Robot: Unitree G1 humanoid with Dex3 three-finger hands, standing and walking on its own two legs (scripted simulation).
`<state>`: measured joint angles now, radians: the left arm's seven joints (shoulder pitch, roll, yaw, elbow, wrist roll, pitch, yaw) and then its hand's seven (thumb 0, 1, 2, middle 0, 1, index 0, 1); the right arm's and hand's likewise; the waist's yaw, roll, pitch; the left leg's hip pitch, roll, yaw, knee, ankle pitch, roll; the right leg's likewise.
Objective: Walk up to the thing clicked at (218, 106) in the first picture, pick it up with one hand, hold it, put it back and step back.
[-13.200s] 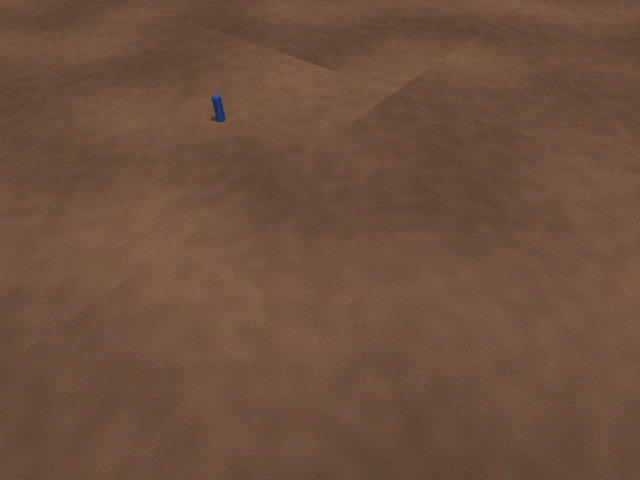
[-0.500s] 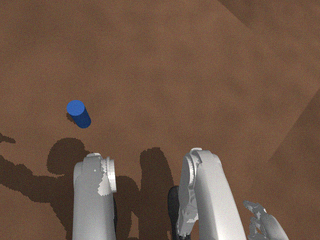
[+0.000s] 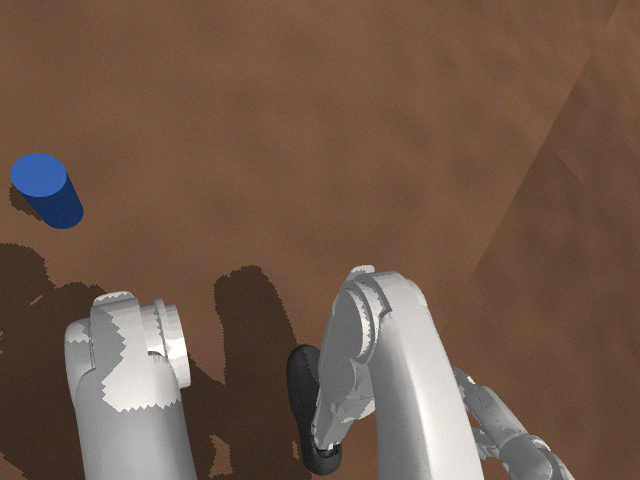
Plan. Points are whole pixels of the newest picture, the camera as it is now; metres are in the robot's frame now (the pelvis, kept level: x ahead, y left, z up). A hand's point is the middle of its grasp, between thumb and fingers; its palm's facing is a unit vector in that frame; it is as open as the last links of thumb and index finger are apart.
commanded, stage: close in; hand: left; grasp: from the side
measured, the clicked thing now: (52, 195) +0.47 +0.28 -0.24
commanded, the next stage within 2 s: rest palm in 0.72 s
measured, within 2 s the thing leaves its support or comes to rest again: leaves its support in 1.98 s
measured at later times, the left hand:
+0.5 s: hand (12, 206) +0.43 +0.30 -0.18, palm faces +0.23 -0.97 +0.03, open 17.6 cm
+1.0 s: hand (47, 209) +0.44 +0.27 -0.21, palm faces +0.27 -0.96 +0.01, open 16.7 cm
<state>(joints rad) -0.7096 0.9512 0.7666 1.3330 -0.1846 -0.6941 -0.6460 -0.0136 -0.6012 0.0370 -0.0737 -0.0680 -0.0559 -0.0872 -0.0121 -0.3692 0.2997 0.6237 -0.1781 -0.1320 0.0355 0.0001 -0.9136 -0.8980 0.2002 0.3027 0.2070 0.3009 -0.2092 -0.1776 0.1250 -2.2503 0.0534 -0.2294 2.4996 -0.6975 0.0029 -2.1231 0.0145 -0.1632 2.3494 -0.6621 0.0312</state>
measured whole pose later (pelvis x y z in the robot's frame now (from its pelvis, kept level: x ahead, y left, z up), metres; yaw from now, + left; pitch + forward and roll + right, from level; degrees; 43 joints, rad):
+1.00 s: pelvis -0.01 +0.01 -0.04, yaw -5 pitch +11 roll -17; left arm -0.67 0.89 0.55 1.50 -0.13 -1.09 -0.14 -0.01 -0.43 0.15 -0.12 -0.11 -0.11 -0.12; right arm -0.16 -0.39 0.53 0.54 -0.37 0.01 0.12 0.00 -0.92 -0.90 0.20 0.30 0.21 0.30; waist -0.27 -0.29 0.32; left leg -2.22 0.05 -0.39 2.67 -0.71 0.00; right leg -2.05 0.07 -0.27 2.41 -0.61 0.07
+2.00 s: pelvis -0.01 +0.01 -0.03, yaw -6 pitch +12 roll -19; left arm -0.75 0.93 0.48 1.47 -0.07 -1.05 -0.04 0.01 -0.08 1.08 -0.82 -1.18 -0.82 -1.22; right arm -0.17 -0.37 0.55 0.55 -0.37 0.05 0.12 -0.01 -0.90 -0.89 0.20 0.30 0.21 0.30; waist -0.27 -0.29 0.32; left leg -2.22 0.04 -0.41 2.65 -0.71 0.00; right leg -2.04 0.07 -0.29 2.37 -0.61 0.07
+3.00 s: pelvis +0.01 -0.01 +0.02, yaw +3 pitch +30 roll -9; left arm -0.66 0.57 0.46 0.92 -0.15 -0.58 -0.25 0.00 -0.14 1.17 -0.85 -1.18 -0.85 -1.21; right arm 0.07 -0.30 0.14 0.63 -0.10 0.06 0.08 0.00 -0.89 -0.89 0.20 0.30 0.21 0.30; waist -0.15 -0.03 -0.04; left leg -2.24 0.05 -0.17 2.40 -0.71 -0.01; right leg -2.15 0.00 -0.12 2.30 -0.69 0.01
